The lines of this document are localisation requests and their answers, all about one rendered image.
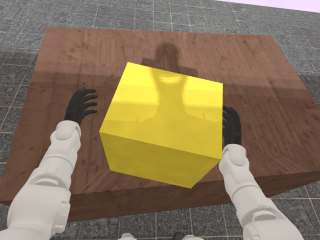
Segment left robot hand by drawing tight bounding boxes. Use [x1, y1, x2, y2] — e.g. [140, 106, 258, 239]
[64, 87, 98, 126]

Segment robot left upper arm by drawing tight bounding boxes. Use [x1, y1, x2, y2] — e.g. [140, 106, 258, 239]
[0, 184, 71, 240]

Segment left robot shin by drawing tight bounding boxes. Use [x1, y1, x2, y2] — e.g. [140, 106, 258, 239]
[121, 233, 135, 239]

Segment robot left forearm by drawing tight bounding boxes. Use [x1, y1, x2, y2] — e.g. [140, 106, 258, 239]
[7, 120, 81, 228]

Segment robot right upper arm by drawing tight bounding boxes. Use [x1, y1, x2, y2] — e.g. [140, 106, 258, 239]
[243, 218, 303, 240]

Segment robot right forearm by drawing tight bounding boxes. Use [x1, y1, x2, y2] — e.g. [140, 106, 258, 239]
[219, 144, 304, 240]

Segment right robot hand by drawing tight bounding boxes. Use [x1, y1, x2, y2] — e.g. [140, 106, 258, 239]
[222, 105, 242, 146]

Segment carton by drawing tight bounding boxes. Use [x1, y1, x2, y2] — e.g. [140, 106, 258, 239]
[99, 62, 223, 189]

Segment pedestal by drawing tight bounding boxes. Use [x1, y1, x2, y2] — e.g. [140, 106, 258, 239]
[0, 27, 320, 223]

